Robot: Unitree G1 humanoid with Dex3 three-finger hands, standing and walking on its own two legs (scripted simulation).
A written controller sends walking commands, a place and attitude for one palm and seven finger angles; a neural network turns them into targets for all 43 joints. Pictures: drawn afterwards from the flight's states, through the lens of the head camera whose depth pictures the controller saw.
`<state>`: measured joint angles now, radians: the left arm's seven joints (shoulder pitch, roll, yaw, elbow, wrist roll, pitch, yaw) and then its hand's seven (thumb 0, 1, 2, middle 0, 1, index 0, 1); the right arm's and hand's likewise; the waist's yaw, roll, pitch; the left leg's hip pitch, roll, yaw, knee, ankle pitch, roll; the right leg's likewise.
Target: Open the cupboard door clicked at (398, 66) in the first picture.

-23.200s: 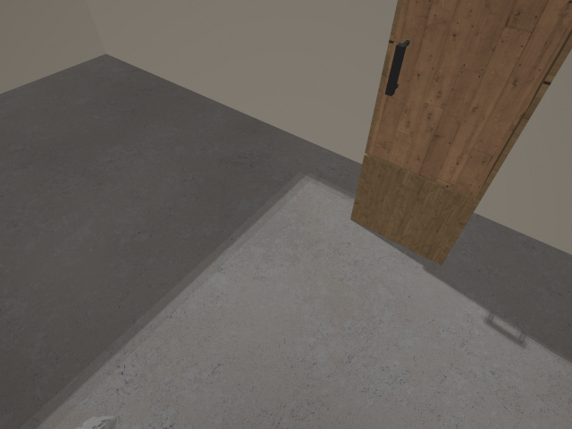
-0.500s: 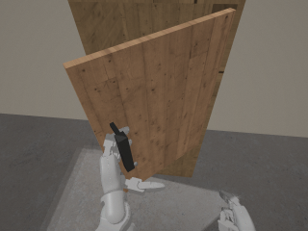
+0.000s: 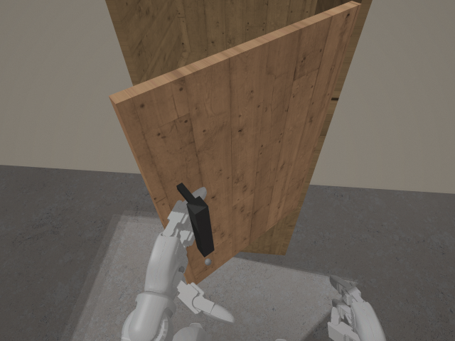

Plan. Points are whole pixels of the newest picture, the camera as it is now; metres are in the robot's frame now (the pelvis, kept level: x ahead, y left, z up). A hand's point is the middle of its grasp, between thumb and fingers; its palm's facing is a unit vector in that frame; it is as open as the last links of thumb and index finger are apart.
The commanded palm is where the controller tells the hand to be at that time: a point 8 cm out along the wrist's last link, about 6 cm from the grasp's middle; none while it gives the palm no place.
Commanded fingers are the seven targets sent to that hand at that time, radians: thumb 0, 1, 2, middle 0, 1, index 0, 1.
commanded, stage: slide the hand sideways off the handle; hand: left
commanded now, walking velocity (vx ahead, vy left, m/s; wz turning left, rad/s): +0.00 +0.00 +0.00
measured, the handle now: (195, 221) +0.30 +0.07 +0.07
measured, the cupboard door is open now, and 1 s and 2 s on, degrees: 43 43 43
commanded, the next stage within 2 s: draw the hand back to the body in 0.88 s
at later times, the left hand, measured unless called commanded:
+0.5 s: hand (177, 289) +0.19 +0.08 +0.07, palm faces -0.09 -1.00 +0.00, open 16.2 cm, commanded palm +0.17 +0.14 +0.07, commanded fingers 0.00 -0.50 0.30 -0.15 -0.30 -0.15 -0.30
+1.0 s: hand (149, 309) +0.17 +0.12 +0.07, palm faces -0.09 -1.00 -0.01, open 16.3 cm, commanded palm +0.14 +0.18 +0.08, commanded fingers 0.00 -0.50 0.30 -0.15 -0.30 -0.15 -0.30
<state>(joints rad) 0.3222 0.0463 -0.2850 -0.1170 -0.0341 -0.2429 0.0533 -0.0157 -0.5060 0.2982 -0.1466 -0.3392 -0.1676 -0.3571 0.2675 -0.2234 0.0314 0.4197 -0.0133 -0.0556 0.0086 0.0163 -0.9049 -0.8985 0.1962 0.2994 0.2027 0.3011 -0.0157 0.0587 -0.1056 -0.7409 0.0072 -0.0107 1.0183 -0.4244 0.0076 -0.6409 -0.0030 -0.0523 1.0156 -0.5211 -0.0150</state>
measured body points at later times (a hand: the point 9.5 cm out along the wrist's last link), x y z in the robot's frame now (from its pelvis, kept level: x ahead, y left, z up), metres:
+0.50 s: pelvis +0.01 +0.00 -0.02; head +0.05 -0.01 +0.43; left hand +0.19 +0.14 +0.08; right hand +0.20 -0.22 -0.08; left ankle +0.05 +0.11 -0.67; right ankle +0.00 -0.11 -0.67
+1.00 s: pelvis +0.00 -0.01 -0.02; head +0.03 -0.01 +0.43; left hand +0.16 +0.17 +0.07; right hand +0.19 -0.23 -0.08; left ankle +0.05 +0.11 -0.67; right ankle +0.00 -0.11 -0.67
